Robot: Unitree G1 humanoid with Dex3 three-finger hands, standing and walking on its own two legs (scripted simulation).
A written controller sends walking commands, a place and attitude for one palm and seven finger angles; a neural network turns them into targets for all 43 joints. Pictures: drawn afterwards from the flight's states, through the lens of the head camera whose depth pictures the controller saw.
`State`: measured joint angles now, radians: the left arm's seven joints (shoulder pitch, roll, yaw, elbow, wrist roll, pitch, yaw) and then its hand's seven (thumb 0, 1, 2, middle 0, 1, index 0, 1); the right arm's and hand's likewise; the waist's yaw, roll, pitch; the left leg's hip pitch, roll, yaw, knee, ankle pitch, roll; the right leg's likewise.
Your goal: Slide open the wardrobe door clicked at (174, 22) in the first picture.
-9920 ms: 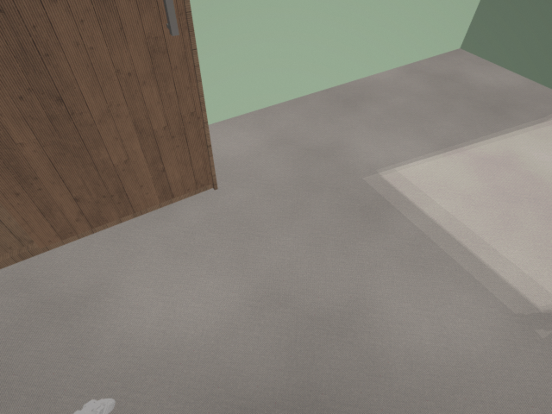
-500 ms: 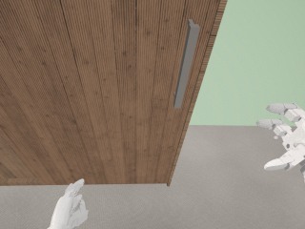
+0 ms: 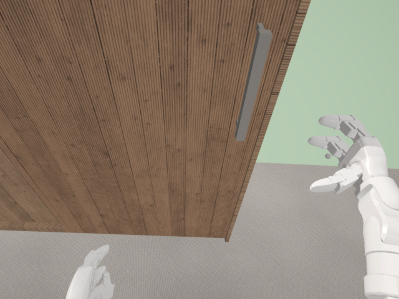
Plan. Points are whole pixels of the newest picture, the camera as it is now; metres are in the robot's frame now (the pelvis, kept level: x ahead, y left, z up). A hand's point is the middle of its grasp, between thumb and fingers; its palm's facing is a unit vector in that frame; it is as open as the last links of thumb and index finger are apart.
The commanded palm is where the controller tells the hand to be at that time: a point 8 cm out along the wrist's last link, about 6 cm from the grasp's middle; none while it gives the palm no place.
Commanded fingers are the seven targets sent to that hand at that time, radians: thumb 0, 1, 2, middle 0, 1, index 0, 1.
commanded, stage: move the hooked fingers beside the handle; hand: right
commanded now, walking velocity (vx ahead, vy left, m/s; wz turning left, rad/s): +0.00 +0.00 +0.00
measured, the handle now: (248, 88) +0.53 -0.08 +0.18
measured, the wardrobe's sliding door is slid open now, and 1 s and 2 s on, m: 0.00 0.00 0.00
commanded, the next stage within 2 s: feel for the door with the fingertips in 1.74 s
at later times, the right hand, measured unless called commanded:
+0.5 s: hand (298, 132) +0.41 -0.17 +0.16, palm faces -0.02 +1.00 +0.00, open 14.0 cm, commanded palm +0.40 -0.23 +0.15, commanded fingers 0.00 0.50 -0.30 0.30 1.20 0.30 1.20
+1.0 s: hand (273, 111) +0.48 -0.14 +0.15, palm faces -0.03 +1.00 +0.01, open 14.0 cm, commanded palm +0.45 -0.20 +0.15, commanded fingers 0.00 0.50 -0.30 0.30 1.20 0.30 1.20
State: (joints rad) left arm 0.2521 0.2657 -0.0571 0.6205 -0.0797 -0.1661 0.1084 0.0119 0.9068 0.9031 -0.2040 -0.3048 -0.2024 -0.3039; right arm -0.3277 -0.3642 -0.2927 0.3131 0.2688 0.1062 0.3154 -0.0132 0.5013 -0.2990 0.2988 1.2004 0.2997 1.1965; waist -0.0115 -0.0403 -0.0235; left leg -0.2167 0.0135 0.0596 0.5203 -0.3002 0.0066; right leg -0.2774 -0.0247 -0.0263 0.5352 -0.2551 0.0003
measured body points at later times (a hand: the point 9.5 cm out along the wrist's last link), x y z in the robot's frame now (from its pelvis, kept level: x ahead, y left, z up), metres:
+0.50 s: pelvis +0.00 +0.00 +0.00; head +0.01 +0.01 +0.45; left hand +0.13 +0.25 -0.10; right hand +0.41 -0.23 +0.16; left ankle -0.01 +0.11 -0.73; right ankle +0.02 -0.12 -0.73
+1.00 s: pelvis +0.01 +0.00 -0.01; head +0.05 +0.01 +0.44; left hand +0.05 +0.27 -0.13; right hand +0.48 -0.19 +0.15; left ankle -0.01 +0.11 -0.73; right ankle +0.02 -0.12 -0.73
